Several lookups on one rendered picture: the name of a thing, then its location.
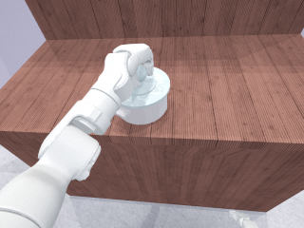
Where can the table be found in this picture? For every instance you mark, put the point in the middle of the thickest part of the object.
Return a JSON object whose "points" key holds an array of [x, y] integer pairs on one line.
{"points": [[232, 136]]}

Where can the robot left hand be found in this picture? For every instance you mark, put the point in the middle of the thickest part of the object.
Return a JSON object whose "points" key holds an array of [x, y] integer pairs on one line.
{"points": [[145, 57]]}

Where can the pot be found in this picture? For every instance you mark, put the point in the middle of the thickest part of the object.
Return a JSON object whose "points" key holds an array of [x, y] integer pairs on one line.
{"points": [[146, 115]]}

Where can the left robot upper arm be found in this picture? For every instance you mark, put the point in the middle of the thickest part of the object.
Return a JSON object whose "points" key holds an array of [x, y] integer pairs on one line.
{"points": [[35, 197]]}

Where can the robot left forearm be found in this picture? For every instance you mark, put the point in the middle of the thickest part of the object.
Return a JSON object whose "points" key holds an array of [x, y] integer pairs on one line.
{"points": [[93, 114]]}

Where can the robot right hand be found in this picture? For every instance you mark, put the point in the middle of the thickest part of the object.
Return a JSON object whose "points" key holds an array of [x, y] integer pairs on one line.
{"points": [[242, 219]]}

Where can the lid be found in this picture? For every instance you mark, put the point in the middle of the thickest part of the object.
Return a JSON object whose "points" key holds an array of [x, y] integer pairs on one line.
{"points": [[152, 90]]}

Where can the knob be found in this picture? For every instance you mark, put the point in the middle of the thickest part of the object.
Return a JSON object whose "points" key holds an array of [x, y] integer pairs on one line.
{"points": [[141, 72]]}

